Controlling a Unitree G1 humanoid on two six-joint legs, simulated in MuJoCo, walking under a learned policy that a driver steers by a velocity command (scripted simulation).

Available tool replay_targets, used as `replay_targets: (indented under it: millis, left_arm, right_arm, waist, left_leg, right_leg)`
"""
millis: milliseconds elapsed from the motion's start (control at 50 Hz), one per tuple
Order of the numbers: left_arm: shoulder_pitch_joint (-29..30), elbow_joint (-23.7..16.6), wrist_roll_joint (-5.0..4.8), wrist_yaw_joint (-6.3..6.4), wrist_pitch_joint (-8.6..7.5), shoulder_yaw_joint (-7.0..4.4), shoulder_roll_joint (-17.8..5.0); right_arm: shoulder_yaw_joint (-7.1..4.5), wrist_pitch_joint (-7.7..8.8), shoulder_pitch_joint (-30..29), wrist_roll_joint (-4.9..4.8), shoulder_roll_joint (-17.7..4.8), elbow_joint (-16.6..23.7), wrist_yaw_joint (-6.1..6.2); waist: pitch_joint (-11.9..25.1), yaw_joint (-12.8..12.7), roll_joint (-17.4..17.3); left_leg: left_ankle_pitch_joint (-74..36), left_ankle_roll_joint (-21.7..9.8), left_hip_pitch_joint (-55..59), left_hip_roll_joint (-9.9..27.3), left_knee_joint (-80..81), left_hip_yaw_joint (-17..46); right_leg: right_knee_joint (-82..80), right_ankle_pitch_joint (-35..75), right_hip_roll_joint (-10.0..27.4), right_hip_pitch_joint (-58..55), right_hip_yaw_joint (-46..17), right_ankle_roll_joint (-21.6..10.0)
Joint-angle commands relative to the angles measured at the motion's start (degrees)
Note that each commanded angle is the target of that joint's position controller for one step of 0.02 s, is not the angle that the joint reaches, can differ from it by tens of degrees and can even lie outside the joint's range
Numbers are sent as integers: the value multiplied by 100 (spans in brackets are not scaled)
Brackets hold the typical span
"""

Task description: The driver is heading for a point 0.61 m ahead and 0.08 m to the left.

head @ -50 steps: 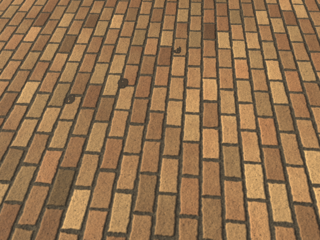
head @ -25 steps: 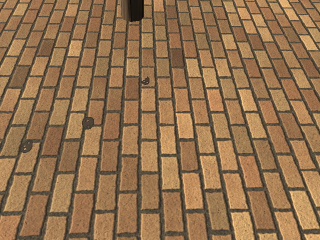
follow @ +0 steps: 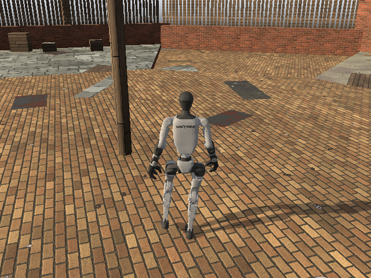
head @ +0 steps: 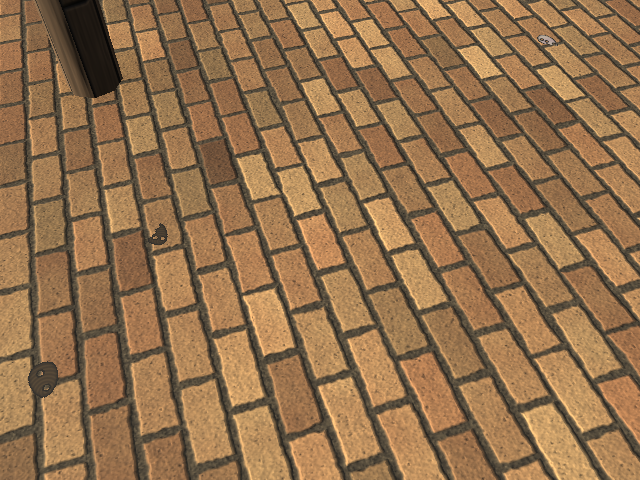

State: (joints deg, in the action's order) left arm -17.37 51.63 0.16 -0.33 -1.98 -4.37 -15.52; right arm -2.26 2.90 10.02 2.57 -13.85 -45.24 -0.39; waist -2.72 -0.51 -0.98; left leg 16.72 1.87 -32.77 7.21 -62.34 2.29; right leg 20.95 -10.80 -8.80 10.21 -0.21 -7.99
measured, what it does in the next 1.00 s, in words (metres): walks ahead: left foot, then right foot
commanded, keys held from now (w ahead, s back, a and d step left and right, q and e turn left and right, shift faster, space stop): w+e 0.02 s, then w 0.52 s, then no key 0.12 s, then q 0.04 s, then no key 0.30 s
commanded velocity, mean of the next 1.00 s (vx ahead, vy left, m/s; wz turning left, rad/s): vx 0.37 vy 0.00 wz -0.13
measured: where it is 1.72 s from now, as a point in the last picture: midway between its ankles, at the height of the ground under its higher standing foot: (329, 477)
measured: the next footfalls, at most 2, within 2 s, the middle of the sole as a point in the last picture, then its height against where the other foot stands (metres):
left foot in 0.30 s outside the picture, level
right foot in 0.80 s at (380, 443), level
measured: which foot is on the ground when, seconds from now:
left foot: up 0.00-0.28, down 0.30-0.82, up 0.84-1.00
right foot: down 0.00-0.30, up 0.32-0.78, down 0.80-1.00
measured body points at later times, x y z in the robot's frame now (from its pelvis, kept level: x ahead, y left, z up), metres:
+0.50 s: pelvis +0.28 +0.06 +0.00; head +0.30 +0.07 +0.45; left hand +0.37 +0.32 -0.14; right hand +0.32 -0.22 -0.12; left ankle +0.31 +0.13 -0.74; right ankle +0.21 -0.07 -0.66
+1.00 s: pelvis +0.44 +0.00 +0.00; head +0.46 -0.02 +0.45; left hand +0.55 +0.23 -0.13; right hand +0.45 -0.25 -0.16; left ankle +0.41 +0.14 -0.70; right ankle +0.51 -0.07 -0.74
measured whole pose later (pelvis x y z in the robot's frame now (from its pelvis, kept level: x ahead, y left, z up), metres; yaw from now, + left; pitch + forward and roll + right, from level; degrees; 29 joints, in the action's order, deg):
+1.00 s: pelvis +0.44 +0.00 +0.00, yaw -4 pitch -1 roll +1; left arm -10.8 53.1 1.0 1.4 -2.5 0.4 -10.3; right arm -1.4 -0.9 14.9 1.2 -12.2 -55.8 1.1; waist -3.7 0.9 -1.5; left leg 27.7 -0.3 -17.1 -0.2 -47.1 1.6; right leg 23.5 -5.5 -2.3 17.3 4.2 -4.8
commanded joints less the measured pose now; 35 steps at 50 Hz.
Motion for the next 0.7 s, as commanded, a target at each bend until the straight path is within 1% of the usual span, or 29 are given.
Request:
replay_targets:
  millis: [20, 80, 120, 160, 200, 220, 240, 260, 280, 300, 320, 340, 360, 380, 400, 420, 440, 460, 480, 500, 540, 560, 580, 620, 640, 660, 700]
  left_arm:
    - [-187, -330, -16, 8, -152, -169, -817]
    - [-553, -280, -20, -3, -151, -142, -743]
    - [-806, -216, -3, 18, -168, -114, -705]
    - [-983, -165, 31, 49, -180, -86, -703]
    - [-1062, -140, 70, 85, -188, -70, -750]
    - [-1025, -138, 85, 106, -196, -71, -795]
    - [-915, -148, 94, 125, -206, -71, -840]
    - [-770, -170, 98, 135, -224, -77, -906]
    - [-694, -161, 111, 127, -237, -83, -958]
    - [-624, -157, 98, 97, -250, -65, -937]
    - [-674, -324, 63, 71, -281, 33, -622]
    - [-1503, -318, -135, 48, -258, 88, -223]
    - [-1180, -227, 83, 90, -220, 31, -683]
    - [-708, -312, 102, 49, -217, 20, -664]
    - [-435, -380, 105, 13, -222, 62, -550]
    - [-274, -411, 143, -28, -173, 65, -487]
    - [-482, -397, 179, -68, -111, 87, -421]
    - [-464, -345, 215, -81, -67, 97, -395]
    - [-510, -351, 221, -105, -30, 114, -324]
    - [-387, -354, 228, -124, -7, 125, -328]
    - [137, -515, 230, -164, 7, 152, -288]
    - [389, -581, 231, -165, 7, 165, -261]
    - [548, -639, 217, -158, 2, 207, -167]
    - [832, -685, 177, -142, -28, 285, -13]
    - [961, -696, 152, -131, -41, 320, 48]
    - [1047, -692, 131, -111, -49, 332, 48]
    - [1139, -680, 130, -52, -66, 328, -18]
  right_arm:
    - [-93, -96, 51, 22, -432, 331, -40]
    - [-54, -95, -522, -11, -395, 511, -72]
    - [-22, -72, -863, -28, -378, 619, -101]
    - [6, -35, -1163, -51, -382, 724, -128]
    - [15, 9, -1367, -71, -425, 824, -142]
    - [5, 30, -1343, -77, -475, 848, -142]
    - [-14, 50, -1160, -81, -534, 815, -135]
    - [-53, 70, -791, -90, -618, 713, -105]
    - [-116, 96, -212, -101, -741, 521, -52]
    - [-177, 148, 628, -77, -860, 271, 17]
    - [-266, 189, 1555, 52, -1240, 167, 111]
    - [-424, 136, 1725, 89, -1780, 51, 75]
    - [-326, 70, 1306, -86, -1247, 97, 9]
    - [-234, 71, 786, -142, -878, 181, -15]
    - [-176, 99, 562, -108, -663, 163, -34]
    - [-126, 128, 527, -115, -547, 89, -25]
    - [-120, 164, 563, -140, -561, 4, -8]
    - [-93, 225, 740, -152, -469, -95, -32]
    - [-121, 265, 823, -196, -573, -172, -35]
    - [-135, 289, 866, -209, -598, -214, -41]
    - [-142, 299, 1060, -213, -642, -338, -36]
    - [-118, 294, 1167, -217, -582, -399, -31]
    - [-113, 280, 1199, -214, -607, -449, -30]
    - [-82, 267, 1237, -214, -567, -534, -36]
    - [-75, 259, 1312, -212, -583, -592, -32]
    - [-72, 246, 1403, -212, -606, -648, -22]
    - [-57, 195, 1557, -216, -604, -769, 6]
  waist:
    - [52, 64, 234]
    - [58, -210, 418]
    - [72, -376, 453]
    - [44, -498, 456]
    - [-4, -538, 488]
    - [-25, -476, 522]
    - [-22, -339, 544]
    - [73, -137, 600]
    - [342, 120, 557]
    - [793, 535, 330]
    - [1531, 842, -189]
    - [2039, 465, -1644]
    - [1406, 354, -643]
    - [644, 235, -179]
    - [346, 168, 35]
    - [147, 76, -28]
    - [243, -56, -420]
    - [187, -51, -372]
    - [299, -114, -506]
    - [268, -113, -398]
    - [52, -33, -329]
    - [-85, 7, -237]
    - [-88, 3, -292]
    - [-41, 47, -318]
    - [30, 102, -381]
    - [110, 159, -441]
    - [183, 218, -511]
  left_leg:
    - [-592, 171, -268, -64, 651, -262]
    - [-1262, 134, -498, -131, 1513, -304]
    - [-1547, 58, -552, -201, 1959, -327]
    - [-1635, -39, -557, -298, 2337, -373]
    - [-1538, -174, -446, -410, 2659, -398]
    - [-1409, -267, -283, -456, 2821, -376]
    - [-1226, -371, 56, -532, 3010, -379]
    - [-995, -479, 640, -673, 3170, -407]
    - [-795, -587, 1368, -871, 3316, -488]
    - [-996, -742, 2475, -810, 3644, -447]
    - [-333, -1041, 3863, 395, 3707, 855]
    - [-61, -1854, 4996, 1747, 4330, 3587]
    - [485, -1749, 4405, 1554, 4655, 3876]
    - [384, -1643, 3608, 1339, 4728, 2894]
    - [-226, -1513, 3110, 1054, 4873, 2259]
    - [-739, -1295, 2789, 710, 5002, 1667]
    - [-1099, -1286, 2627, 650, 5062, 1393]
    - [-1807, -1216, 2557, 516, 5066, 1158]
    - [-1863, -1321, 2600, 538, 5127, 1053]
    - [-1760, -1352, 2588, 494, 5263, 951]
    - [-1817, -1407, 2623, 466, 5485, 743]
    - [-2505, -1378, 2681, 396, 5464, 550]
    - [-3156, -1371, 2660, 351, 5389, 359]
    - [-4438, -1217, 2541, 135, 5123, -123]
    - [-4804, -1142, 2555, 79, 5012, -259]
    - [-4934, -1094, 2646, 68, 4914, -301]
    - [-5003, -1053, 2846, 125, 4608, -126]
  right_leg:
    - [-951, 1858, 1413, 60, -1432, -793]
    - [-919, 2007, 1383, -409, -1383, -559]
    - [-852, 2250, 1440, -771, -1380, -469]
    - [-756, 2486, 1538, -1100, -1403, -442]
    - [-641, 2732, 1689, -1361, -1477, -422]
    - [-570, 2888, 1776, -1434, -1517, -376]
    - [-462, 3165, 1818, -1419, -1492, -292]
    - [-192, 3772, 1814, -1328, -1432, -188]
    - [416, 4463, 1707, -1298, -1321, -106]
    - [1450, 4359, 1438, -992, -1054, -1]
    - [3034, 2652, 1124, -34, -843, 103]
    - [4858, -1583, 31, 1747, -342, 346]
    - [5308, -1661, 370, 2322, -737, 258]
    - [5198, -1148, 615, 2384, -734, 264]
    - [4938, -856, 802, 2294, -660, 284]
    - [4680, -744, 951, 2171, -571, 298]
    - [4512, -696, 1009, 1950, -501, 368]
    - [4432, -649, 1047, 1864, -465, 399]
    - [4371, -636, 1041, 1907, -348, 464]
    - [4285, -534, 1124, 2040, -289, 513]
    - [3916, -184, 1292, 2467, -137, 617]
    - [3687, -34, 1317, 2621, -28, 672]
    - [3321, 85, 1322, 2577, 74, 740]
    - [2515, 411, 1204, 2128, 284, 789]
    - [2183, 596, 1108, 1893, 383, 778]
    - [1934, 771, 1019, 1722, 437, 761]
    - [1608, 891, 901, 1500, 378, 707]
